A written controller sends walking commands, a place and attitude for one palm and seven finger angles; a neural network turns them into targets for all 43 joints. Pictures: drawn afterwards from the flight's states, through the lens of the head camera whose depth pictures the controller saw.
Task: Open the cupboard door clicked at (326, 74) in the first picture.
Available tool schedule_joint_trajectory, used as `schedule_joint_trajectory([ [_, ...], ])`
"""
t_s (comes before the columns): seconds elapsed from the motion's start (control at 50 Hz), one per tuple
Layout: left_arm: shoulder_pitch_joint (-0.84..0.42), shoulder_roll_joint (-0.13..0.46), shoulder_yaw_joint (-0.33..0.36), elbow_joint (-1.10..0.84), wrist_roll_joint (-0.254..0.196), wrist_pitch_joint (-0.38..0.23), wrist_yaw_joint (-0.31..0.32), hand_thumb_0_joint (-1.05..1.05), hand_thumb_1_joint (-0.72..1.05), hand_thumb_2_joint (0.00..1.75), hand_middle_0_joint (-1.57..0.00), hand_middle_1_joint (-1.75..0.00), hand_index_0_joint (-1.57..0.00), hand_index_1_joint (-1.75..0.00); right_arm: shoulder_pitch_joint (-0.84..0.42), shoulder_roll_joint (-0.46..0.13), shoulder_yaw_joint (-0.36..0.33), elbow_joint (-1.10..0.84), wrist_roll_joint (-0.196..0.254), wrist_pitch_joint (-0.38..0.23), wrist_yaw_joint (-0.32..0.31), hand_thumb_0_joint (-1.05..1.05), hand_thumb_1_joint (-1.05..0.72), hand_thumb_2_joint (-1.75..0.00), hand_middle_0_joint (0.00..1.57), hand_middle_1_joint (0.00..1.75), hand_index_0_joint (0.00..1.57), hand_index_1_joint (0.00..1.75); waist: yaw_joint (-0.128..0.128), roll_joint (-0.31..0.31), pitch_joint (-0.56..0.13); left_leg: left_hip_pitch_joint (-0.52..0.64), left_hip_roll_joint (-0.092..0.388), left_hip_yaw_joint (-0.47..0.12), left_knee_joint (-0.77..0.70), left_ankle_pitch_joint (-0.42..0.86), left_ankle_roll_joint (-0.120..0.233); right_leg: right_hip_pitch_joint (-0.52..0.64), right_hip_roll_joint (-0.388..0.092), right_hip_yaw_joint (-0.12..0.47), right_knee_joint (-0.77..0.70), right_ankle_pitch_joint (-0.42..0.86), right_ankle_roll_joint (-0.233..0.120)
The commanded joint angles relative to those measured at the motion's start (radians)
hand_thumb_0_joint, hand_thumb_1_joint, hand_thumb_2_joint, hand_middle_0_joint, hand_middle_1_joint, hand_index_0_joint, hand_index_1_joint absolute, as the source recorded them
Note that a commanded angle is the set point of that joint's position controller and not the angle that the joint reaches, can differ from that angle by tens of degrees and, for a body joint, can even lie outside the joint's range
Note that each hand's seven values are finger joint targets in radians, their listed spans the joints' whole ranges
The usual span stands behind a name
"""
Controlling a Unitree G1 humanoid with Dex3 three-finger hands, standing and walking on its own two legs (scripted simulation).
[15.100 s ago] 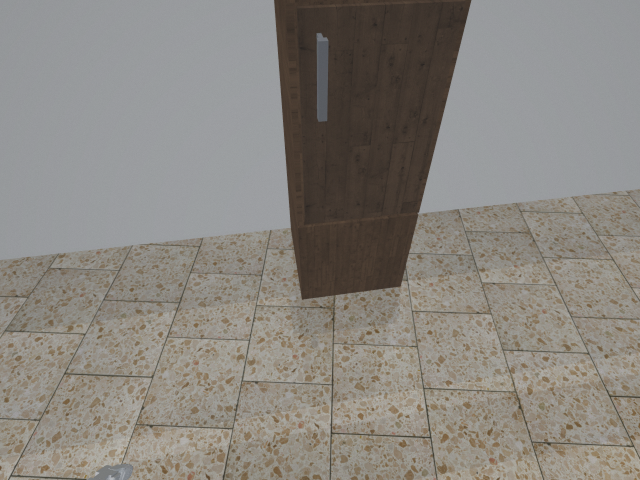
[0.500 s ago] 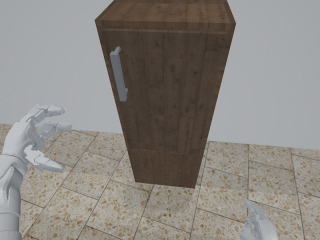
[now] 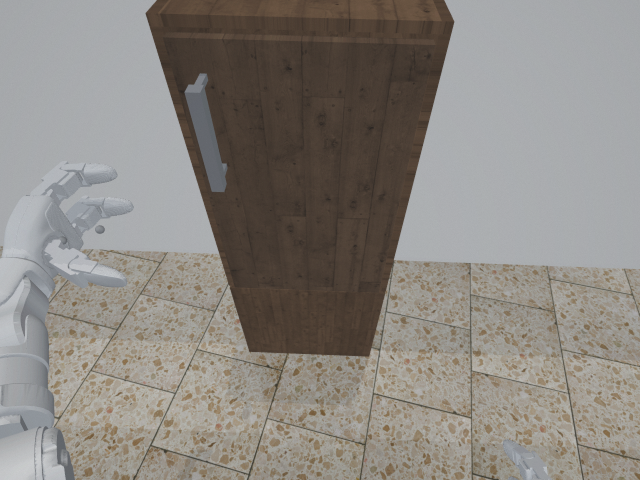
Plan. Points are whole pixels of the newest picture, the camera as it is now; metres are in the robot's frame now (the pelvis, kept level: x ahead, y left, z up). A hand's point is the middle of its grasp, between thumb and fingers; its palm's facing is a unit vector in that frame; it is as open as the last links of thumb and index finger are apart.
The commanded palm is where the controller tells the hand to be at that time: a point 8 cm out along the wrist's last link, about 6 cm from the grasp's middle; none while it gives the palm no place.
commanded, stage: move the hooked fingers beside the handle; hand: left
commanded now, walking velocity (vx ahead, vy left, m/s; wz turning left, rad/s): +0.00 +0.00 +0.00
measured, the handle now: (211, 136) +0.57 +0.19 +0.13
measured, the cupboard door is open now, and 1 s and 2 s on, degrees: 0 0 0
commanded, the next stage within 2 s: slide the fingers in behind the handle in 2.00 s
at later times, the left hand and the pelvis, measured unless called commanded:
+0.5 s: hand (129, 193) +0.43 +0.26 +0.13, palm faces -0.01 -1.00 +0.01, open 14.0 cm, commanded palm +0.42 +0.31 +0.13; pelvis +0.00 +0.02 -0.01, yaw +0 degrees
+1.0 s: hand (161, 153) +0.52 +0.25 +0.13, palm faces -0.02 -1.00 +0.00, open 14.0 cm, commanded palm +0.50 +0.30 +0.13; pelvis +0.00 +0.01 -0.01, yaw -1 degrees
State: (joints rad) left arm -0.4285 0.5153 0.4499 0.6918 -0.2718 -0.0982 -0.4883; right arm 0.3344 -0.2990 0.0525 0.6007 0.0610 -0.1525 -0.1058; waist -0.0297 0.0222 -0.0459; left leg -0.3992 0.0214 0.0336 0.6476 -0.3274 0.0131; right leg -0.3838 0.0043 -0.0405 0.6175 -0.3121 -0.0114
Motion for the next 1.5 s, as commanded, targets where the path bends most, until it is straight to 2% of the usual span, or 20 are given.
schedule_joint_trajectory([
  [0.0,-0.424,0.319,0.064,-0.203,-0.029,-0.078,-0.002,0.00,-0.50,0.30,-0.30,-1.20,-0.30,-1.20,-0.039,-0.141,-0.061,-0.129,0.005,-0.039,-0.007,0.00,-0.90,-0.90,0.20,0.30,0.20,0.30,0.006,0.042,-0.263,0.127,-0.021,-0.041,-0.071,0.258,0.021,0.074,0.017,0.023,-0.068,0.295,-0.014],
  [0.08,-0.520,0.243,-0.027,-0.183,-0.021,-0.069,-0.007,0.00,-0.50,0.30,-0.30,-1.20,-0.30,-1.20,-0.020,-0.140,-0.062,-0.116,0.007,-0.031,-0.011,0.00,-0.90,-0.90,0.20,0.30,0.20,0.30,-0.018,0.081,-0.273,0.164,-0.020,-0.051,-0.066,0.273,0.018,0.028,0.020,0.011,-0.065,0.276,-0.020],
  [0.1,-0.526,0.286,0.006,-0.166,-0.013,-0.068,0.000,0.00,-0.50,0.30,-0.30,-1.20,-0.30,-1.20,-0.010,-0.146,-0.064,-0.110,0.003,-0.030,-0.009,0.00,-0.90,-0.90,0.20,0.30,0.20,0.30,-0.013,0.069,-0.288,0.161,-0.018,-0.062,-0.067,0.268,0.015,0.023,0.020,0.008,-0.064,0.267,-0.020],
  [0.24,-0.578,0.310,0.026,-0.081,0.010,-0.089,0.038,0.00,-0.50,0.30,-0.30,-1.20,-0.30,-1.20,0.017,-0.147,-0.063,-0.099,-0.005,-0.006,0.005,0.00,-0.90,-0.90,0.20,0.30,0.20,0.30,-0.011,0.062,-0.319,0.155,-0.013,-0.069,-0.056,0.305,0.007,0.014,0.022,0.003,-0.044,0.285,-0.022],
  [0.3,-0.628,0.271,-0.019,-0.031,0.023,-0.094,0.049,0.00,-0.50,0.30,-0.30,-1.20,-0.30,-1.20,0.020,-0.145,-0.058,-0.099,-0.004,0.006,0.012,0.00,-0.90,-0.90,0.20,0.30,0.20,0.30,-0.024,0.081,-0.286,0.140,-0.011,-0.070,-0.055,0.297,0.005,-0.016,0.023,0.000,-0.038,0.271,-0.023],
  [0.4,-0.729,0.308,-0.013,0.078,0.050,-0.116,0.059,0.00,-0.50,0.30,-0.30,-1.20,-0.30,-1.20,0.054,-0.156,-0.060,-0.082,-0.009,0.029,0.014,0.00,-0.90,-0.90,0.20,0.30,0.20,0.30,-0.048,0.039,-0.295,0.106,-0.008,-0.073,-0.041,0.269,0.008,-0.039,0.022,0.003,-0.029,0.251,-0.020],
  [0.5,-0.864,0.325,-0.026,0.105,0.068,-0.173,0.055,0.00,-0.50,0.30,-0.30,-1.20,-0.30,-1.20,0.090,-0.161,-0.064,-0.057,-0.018,0.042,0.016,0.00,-0.90,-0.90,0.20,0.30,0.20,0.30,-0.070,0.108,-0.370,0.149,-0.003,-0.080,-0.014,0.298,0.002,-0.078,0.025,0.007,-0.012,0.252,-0.017],
  [0.68,-0.926,0.412,0.012,0.297,0.096,-0.168,0.055,0.00,-0.50,0.30,-0.30,-1.20,-0.30,-1.20,0.154,-0.178,-0.066,-0.026,-0.024,0.082,0.016,0.00,-0.90,-0.90,0.20,0.30,0.20,0.30,-0.094,0.033,-0.346,0.024,-0.006,-0.072,0.008,0.265,0.018,-0.073,0.027,0.012,0.000,0.262,-0.011],
  [0.74,-0.970,0.410,-0.009,0.285,0.121,-0.184,0.061,0.00,-0.50,0.30,-0.30,-1.20,-0.30,-1.20,0.173,-0.176,-0.069,-0.025,-0.028,0.094,0.021,0.00,-0.90,-0.90,0.20,0.30,0.20,0.30,-0.106,0.118,-0.389,0.068,-0.001,-0.073,0.022,0.300,0.011,-0.117,0.028,0.014,0.009,0.267,-0.010],
  [0.8,-0.997,0.458,0.026,0.315,0.122,-0.201,0.066,0.00,-0.50,0.30,-0.30,-1.20,-0.30,-1.20,0.201,-0.184,-0.073,-0.015,-0.032,0.108,0.024,0.00,-0.90,-0.90,0.20,0.30,0.20,0.30,-0.118,0.061,-0.414,0.053,0.004,-0.076,0.036,0.316,0.016,-0.102,0.036,0.018,0.012,0.287,-0.005],
  [0.88,-1.064,0.495,0.032,0.374,0.139,-0.187,0.063,0.00,-0.50,0.30,-0.30,-1.20,-0.30,-1.20,0.228,-0.190,-0.069,-0.007,-0.034,0.123,0.020,0.00,-0.90,-0.90,0.20,0.30,0.20,0.30,-0.139,0.074,-0.397,0.002,-0.001,-0.071,0.046,0.274,0.024,-0.110,0.035,0.024,0.013,0.271,-0.004],
  [0.96,-1.090,0.516,0.023,0.372,0.172,-0.185,0.072,0.00,-0.50,0.30,-0.30,-1.20,-0.30,-1.20,0.252,-0.189,-0.068,-0.005,-0.040,0.137,0.027,0.00,-0.90,-0.90,0.20,0.30,0.20,0.30,-0.148,0.158,-0.437,0.041,0.006,-0.074,0.062,0.329,0.017,-0.156,0.037,0.020,0.020,0.288,-0.002],
  [1.02,-1.115,0.523,0.020,0.408,0.173,-0.179,0.071,0.00,-0.50,0.30,-0.30,-1.20,-0.30,-1.20,0.271,-0.193,-0.067,-0.003,-0.043,0.150,0.028,0.00,-0.90,-0.90,0.20,0.30,0.20,0.30,-0.166,0.131,-0.431,0.017,0.009,-0.073,0.074,0.339,0.020,-0.160,0.042,0.021,0.023,0.304,0.002],
  [1.08,-1.069,0.563,0.061,0.434,0.173,-0.172,0.065,0.00,-0.50,0.30,-0.30,-1.20,-0.30,-1.20,0.291,-0.198,-0.066,-0.012,-0.047,0.160,0.029,0.00,-0.90,-0.90,0.20,0.30,0.20,0.30,-0.148,0.108,-0.460,0.004,0.007,-0.071,0.081,0.363,0.023,-0.127,0.045,0.021,0.033,0.335,-0.002],
  [1.16,-0.983,0.577,0.092,0.362,0.169,-0.184,0.053,0.00,-0.50,0.30,-0.30,-1.20,-0.30,-1.20,0.296,-0.192,-0.075,-0.031,-0.052,0.177,0.043,0.00,-0.90,-0.90,0.20,0.30,0.20,0.30,-0.111,0.157,-0.548,0.069,0.013,-0.059,0.099,0.496,0.015,-0.099,0.049,0.019,0.049,0.429,-0.002],
  [1.28,-0.959,0.512,0.063,0.299,0.134,-0.181,0.034,0.00,-0.50,0.30,-0.30,-1.20,-0.30,-1.20,0.272,-0.184,-0.080,-0.053,-0.043,0.205,0.051,0.00,-0.90,-0.90,0.20,0.30,0.20,0.30,-0.117,0.123,-0.470,0.051,0.011,-0.051,0.089,0.484,0.024,-0.094,0.056,0.012,0.037,0.439,-0.002],
  [1.32,-0.982,0.486,0.045,0.237,0.136,-0.190,0.038,0.00,-0.50,0.30,-0.30,-1.20,-0.30,-1.20,0.269,-0.179,-0.085,-0.047,-0.044,0.208,0.052,0.00,-0.90,-0.90,0.20,0.30,0.20,0.30,-0.120,0.201,-0.497,0.129,0.019,-0.064,0.096,0.546,0.015,-0.142,0.057,0.007,0.039,0.422,-0.004],
  [1.38,-0.976,0.404,0.007,0.198,0.116,-0.201,0.049,0.00,-0.50,0.30,-0.30,-1.20,-0.30,-1.20,0.263,-0.172,-0.090,-0.036,-0.046,0.204,0.056,0.00,-0.90,-0.90,0.20,0.30,0.20,0.30,-0.129,0.214,-0.491,0.204,0.032,-0.084,0.106,0.613,0.007,-0.199,0.063,-0.004,0.035,0.387,-0.007],
  [1.42,-0.980,0.353,-0.017,0.218,0.105,-0.191,0.056,0.00,-0.50,0.30,-0.30,-1.20,-0.30,-1.20,0.255,-0.168,-0.090,-0.023,-0.046,0.201,0.059,0.00,-0.90,-0.90,0.20,0.30,0.20,0.30,-0.135,0.199,-0.478,0.206,0.034,-0.091,0.101,0.604,0.001,-0.209,0.062,-0.009,0.031,0.375,-0.004],
  [1.48,-0.983,0.368,0.000,0.274,0.105,-0.167,0.078,0.00,-0.50,0.30,-0.30,-1.20,-0.30,-1.20,0.250,-0.172,-0.084,-0.019,-0.045,0.199,0.057,0.00,-0.90,-0.90,0.20,0.30,0.20,0.30,-0.132,0.145,-0.429,0.137,0.023,-0.085,0.087,0.534,0.010,-0.179,0.056,-0.011,0.034,0.371,-0.008],
])
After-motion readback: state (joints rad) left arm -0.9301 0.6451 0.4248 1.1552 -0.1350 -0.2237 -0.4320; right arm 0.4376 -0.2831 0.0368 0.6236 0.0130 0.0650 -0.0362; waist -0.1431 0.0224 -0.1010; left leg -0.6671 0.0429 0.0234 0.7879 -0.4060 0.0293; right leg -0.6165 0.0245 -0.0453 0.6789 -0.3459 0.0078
